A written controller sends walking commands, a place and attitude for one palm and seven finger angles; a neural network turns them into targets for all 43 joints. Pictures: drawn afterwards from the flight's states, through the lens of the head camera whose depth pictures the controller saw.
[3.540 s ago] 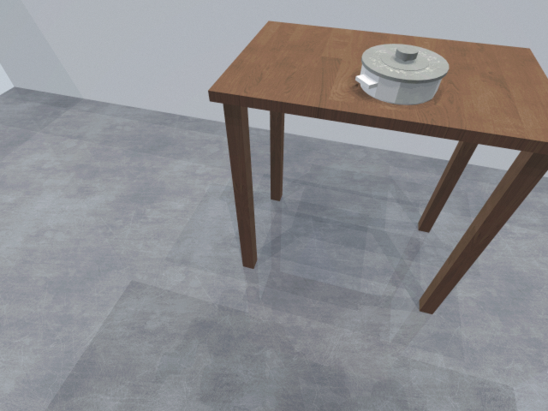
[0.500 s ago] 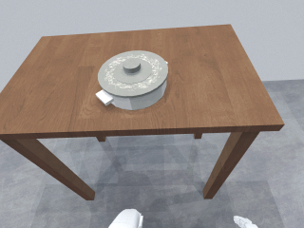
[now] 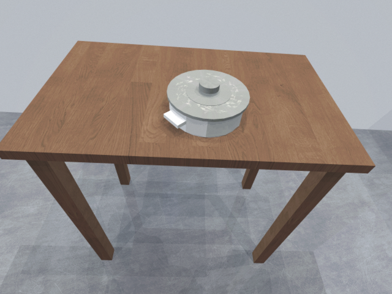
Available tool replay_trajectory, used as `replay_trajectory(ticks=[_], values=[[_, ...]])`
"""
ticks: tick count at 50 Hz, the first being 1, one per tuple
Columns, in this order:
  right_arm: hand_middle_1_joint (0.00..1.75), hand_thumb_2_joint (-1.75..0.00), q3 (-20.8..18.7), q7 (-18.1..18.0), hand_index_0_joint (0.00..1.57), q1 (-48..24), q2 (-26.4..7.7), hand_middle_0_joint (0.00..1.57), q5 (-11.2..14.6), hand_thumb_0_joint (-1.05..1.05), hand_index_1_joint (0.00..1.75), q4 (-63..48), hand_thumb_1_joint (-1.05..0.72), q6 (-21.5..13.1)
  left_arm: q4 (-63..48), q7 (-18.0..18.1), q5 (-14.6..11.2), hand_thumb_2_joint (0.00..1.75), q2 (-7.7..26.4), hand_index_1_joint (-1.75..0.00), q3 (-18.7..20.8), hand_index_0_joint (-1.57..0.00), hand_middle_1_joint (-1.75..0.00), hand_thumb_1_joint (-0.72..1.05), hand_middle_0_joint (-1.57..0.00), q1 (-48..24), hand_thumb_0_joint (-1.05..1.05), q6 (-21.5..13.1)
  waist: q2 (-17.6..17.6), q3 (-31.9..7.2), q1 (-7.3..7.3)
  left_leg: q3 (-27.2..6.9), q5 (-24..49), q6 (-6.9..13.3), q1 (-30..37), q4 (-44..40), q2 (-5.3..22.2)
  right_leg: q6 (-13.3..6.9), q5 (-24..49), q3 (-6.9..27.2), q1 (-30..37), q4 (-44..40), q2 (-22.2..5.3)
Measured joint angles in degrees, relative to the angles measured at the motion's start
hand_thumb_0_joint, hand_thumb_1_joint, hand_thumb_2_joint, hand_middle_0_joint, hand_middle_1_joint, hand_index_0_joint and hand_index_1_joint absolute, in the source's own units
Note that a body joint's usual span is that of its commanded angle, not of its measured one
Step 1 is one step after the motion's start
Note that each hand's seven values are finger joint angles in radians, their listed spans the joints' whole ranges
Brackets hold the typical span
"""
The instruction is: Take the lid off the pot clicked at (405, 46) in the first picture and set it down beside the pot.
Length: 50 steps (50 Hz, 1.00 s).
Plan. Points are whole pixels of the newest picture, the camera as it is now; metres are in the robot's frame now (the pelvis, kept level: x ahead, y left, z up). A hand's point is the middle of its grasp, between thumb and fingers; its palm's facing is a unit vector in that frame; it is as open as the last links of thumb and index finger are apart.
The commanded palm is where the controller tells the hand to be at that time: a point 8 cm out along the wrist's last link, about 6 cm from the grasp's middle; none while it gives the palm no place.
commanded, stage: come to a stop and stand still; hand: left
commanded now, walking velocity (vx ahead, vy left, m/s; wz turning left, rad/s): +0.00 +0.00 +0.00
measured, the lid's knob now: (209, 85) +0.55 +0.01 +0.15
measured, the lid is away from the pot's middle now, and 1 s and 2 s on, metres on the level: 0.00 0.00 0.00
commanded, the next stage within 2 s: look again from close up in 0.68 s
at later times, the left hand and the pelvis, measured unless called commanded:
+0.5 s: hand out of the picture -0.02 +0.16 -0.17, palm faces +0.03 -0.98 -0.19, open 7.3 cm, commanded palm none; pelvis -0.03 -0.01 +0.00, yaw -1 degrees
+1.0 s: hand out of the picture -0.04 +0.16 -0.18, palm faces +0.02 -0.98 -0.20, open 7.4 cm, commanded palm none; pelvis -0.03 +0.00 -0.01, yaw +0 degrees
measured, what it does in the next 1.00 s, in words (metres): steps on the spot: right foot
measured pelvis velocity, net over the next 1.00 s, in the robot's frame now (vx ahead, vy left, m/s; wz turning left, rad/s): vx -0.03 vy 0.00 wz -0.01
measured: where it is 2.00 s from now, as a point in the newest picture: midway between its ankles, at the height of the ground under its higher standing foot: outside the picture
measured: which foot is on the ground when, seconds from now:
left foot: down 0.00-1.00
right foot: up 0.00-0.04, down 0.06-1.00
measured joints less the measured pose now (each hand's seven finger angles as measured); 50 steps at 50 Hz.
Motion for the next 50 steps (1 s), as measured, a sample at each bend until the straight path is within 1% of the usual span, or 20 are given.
replay_trajectory(ticks=[1, 3, 4, 5, 6, 7, 10, 15, 21, 29, 38, 40, 42, 44, 47, 50], values=[[0.3, -0.89, 0.0, -0.1, 0.2, 0.2, 0.1, 0.2, 0.0, 0.0, 0.3, 0.2, -0.91, -0.3, 0.2, 0.1, -0.1, 0.9, -0.3, -0.3, -0.2, -0.2, -0.3, 0.91, -0.2, -0.6, 0.0, -0.1, 0.1, 0.2, -0.41, 0.2, 0.0, 0.0, -0.2, 0.2, -0.3, -0.1, 0.9, -0.2, 2.0, -3.3, -0.1], [0.3, -0.89, 0.1, -0.1, 0.2, 0.7, 0.4, 0.2, 0.3, 0.0, 0.3, 0.7, -0.91, -0.8, 0.4, 0.2, -0.3, 0.9, -0.7, -0.3, -0.5, -0.2, -0.3, 0.91, -0.2, -1.6, 0.0, -0.8, 0.1, 0.5, -0.85, 0.8, -0.6, -0.1, -0.9, 1.6, -1.0, -0.6, 6.0, -0.2, 6.2, -11.4, -0.4], [0.3, -0.89, -0.1, -0.1, 0.2, 0.6, 0.3, 0.2, 0.5, 0.0, 0.3, 1.2, -0.91, -0.9, 0.8, 0.4, -0.3, 0.9, -1.3, -0.3, -0.6, -0.2, -0.3, 0.91, -0.2, -2.3, 0.0, -1.2, 0.9, 0.8, -0.84, 0.9, -1.1, -0.3, -1.4, 2.7, -0.6, -1.1, 5.5, -0.2, 7.1, -13.2, 0.0], [0.3, -0.89, -0.2, -0.1, 0.2, 0.4, 0.1, 0.2, 0.7, 0.0, 0.3, 1.6, -0.91, -0.9, 1.0, 0.5, -0.3, 0.9, -2.0, -0.3, -0.8, -0.2, -0.3, 0.91, -0.2, -2.9, 0.0, -1.5, 2.2, 1.2, -1.08, 0.9, -1.4, -0.4, -1.4, 3.2, 0.1, -1.3, 5.6, -0.3, 7.5, -13.9, 0.7], [0.3, -0.89, -0.3, 0.0, 0.2, 0.4, 0.0, 0.2, 0.7, 0.0, 0.3, 1.8, -0.91, -0.9, 1.1, 0.7, -0.3, 0.9, -2.4, -0.3, -0.9, -0.2, -0.3, 0.91, -0.2, -3.3, 0.0, -1.8, 3.2, 1.4, -1.43, 0.6, -0.2, -0.6, -1.3, 2.9, 0.6, -1.4, 6.0, -0.5, 7.7, -14.3, 1.2], [0.3, -0.89, -0.3, 0.0, 0.2, 0.4, 0.0, 0.2, 0.7, 0.0, 0.3, 2.1, -0.91, -1.0, 1.1, 0.8, -0.3, 0.9, -2.5, -0.3, -1.0, -0.2, -0.3, 0.92, -0.2, -3.6, 0.0, -2.1, 3.7, 1.5, -1.69, 0.5, 0.1, -0.7, -1.1, 2.6, 0.8, -1.5, 6.4, -0.6, 7.9, -14.5, 1.3], [0.3, -0.89, -0.3, 0.2, 0.2, 0.4, 0.7, 0.2, 0.7, 0.0, 0.3, 3.0, -0.91, -0.9, 1.2, 0.9, -0.4, 0.9, -2.4, -0.3, -1.2, -0.2, -0.3, 0.93, -0.2, -3.9, 0.0, -2.5, 3.7, 1.3, -1.97, 0.5, 0.0, -0.8, -0.4, 1.7, 0.9, -1.6, 7.4, -0.6, 8.4, -15.3, 1.5], [0.3, -0.89, -0.2, 0.4, 0.2, 0.2, 1.4, 0.2, 0.5, 0.0, 0.3, 3.9, -0.91, -1.2, 1.4, 1.0, -0.4, 0.9, -2.2, -0.3, -1.1, -0.2, -0.3, 0.93, -0.2, -4.1, 0.0, -2.2, 3.1, 0.9, -1.6, 0.6, 0.8, -1.1, 0.1, 0.9, 1.4, -1.9, 8.5, -0.6, 8.9, -16.4, 2.0], [0.3, -0.89, -0.4, 0.4, 0.2, -0.3, 1.0, 0.2, 0.4, 0.0, 0.3, 3.9, -0.91, -1.1, 2.0, 0.8, -0.2, 0.9, -2.3, -0.3, -1.2, -0.2, -0.3, 0.93, -0.2, -2.8, 0.0, -1.9, 2.9, 1.0, -1.05, 0.5, 1.6, -1.4, -0.3, 0.8, 1.7, -2.2, 9.6, -0.7, 8.8, -17.0, 2.3], [0.3, -0.9, -0.6, 0.5, 0.2, -0.8, 0.2, 0.2, 0.4, 0.0, 0.3, 3.5, -0.91, -0.9, 3.3, 0.4, -0.1, 0.9, -3.5, -0.3, -1.6, -0.2, -0.3, 0.92, -0.2, 0.5, 0.0, -1.9, 2.6, 1.8, -0.44, 0.5, 2.4, -1.5, -1.5, 0.8, 1.8, -2.4, 10.3, -0.7, 7.7, -17.1, 2.4], [0.3, -0.9, -0.5, 0.4, 0.2, -1.0, 0.5, 0.19, 0.5, 0.0, 0.3, 3.6, -0.91, -1.1, 4.6, 0.3, -0.1, 0.9, -4.7, -0.3, -1.9, -0.2, -0.3, 0.91, -0.2, 2.4, 0.0, -2.2, 2.2, 2.1, -0.05, 0.2, 2.6, -1.7, -2.1, 0.9, 1.9, -2.6, 10.6, -1.0, 7.2, -17.2, 2.5], [0.3, -0.9, -0.3, 0.6, 0.2, -1.1, 0.4, 0.19, 0.6, 0.0, 0.3, 3.2, -0.91, -1.1, 4.7, 0.7, 0.1, 0.9, -4.9, -0.3, -2.2, -0.2, -0.3, 0.91, -0.2, 2.3, 0.0, -2.7, 2.7, 2.1, 0.06, 0.0, 2.2, -1.7, -3.0, 2.1, 2.3, -2.5, 10.7, -1.3, 7.0, -17.3, 2.8], [0.3, -0.9, -0.4, 1.0, 0.2, -1.2, -0.1, 0.19, 0.5, 0.0, 0.3, 1.7, -0.91, -0.7, 4.0, 1.1, 0.3, 0.9, -5.2, -0.3, -2.8, -0.2, -0.3, 0.91, -0.2, 2.6, 0.0, -3.4, 3.7, 2.2, -0.2, -0.4, 0.5, -1.8, -4.9, 5.5, 2.8, -2.5, 10.4, -1.6, 6.2, -16.3, 3.2], [0.3, -0.9, -0.5, 1.2, 0.2, -0.8, -0.6, 0.2, 0.2, 0.01, 0.3, 0.4, -0.91, -0.8, 3.5, 0.9, 0.4, 0.9, -5.2, -0.3, -3.1, -0.2, -0.3, 0.91, -0.2, 2.8, 0.0, -3.4, 4.2, 1.7, -0.72, -0.5, -0.4, -1.3, -5.8, 7.2, 2.5, -2.5, 9.3, -1.7, 5.3, -14.5, 3.0], [0.3, -0.9, -0.7, 1.3, 0.2, 0.3, -1.0, 0.19, 0.1, 0.01, 0.3, -1.1, -0.92, -1.2, 2.9, 0.6, 0.4, 0.9, -4.9, -0.3, -3.0, -0.2, -0.3, 0.91, -0.2, 2.9, 0.0, -2.8, 4.7, 0.2, -1.07, -0.3, -1.4, -0.8, -6.3, 8.3, 1.7, -2.1, 7.5, -1.5, 4.2, -11.9, 2.2], [0.3, -0.9, -0.6, 1.1, 0.2, 1.0, -1.3, 0.19, 0.1, 0.01, 0.3, -1.6, -0.92, -1.4, 2.1, 0.6, 0.4, 0.9, -4.4, -0.3, -2.9, -0.2, -0.3, 0.91, -0.2, 2.5, 0.0, -2.7, 5.2, -0.8, -0.99, 0.1, -1.8, -0.4, -5.6, 8.0, 1.1, -1.6, 6.6, -1.0, 4.2, -10.9, 1.5]])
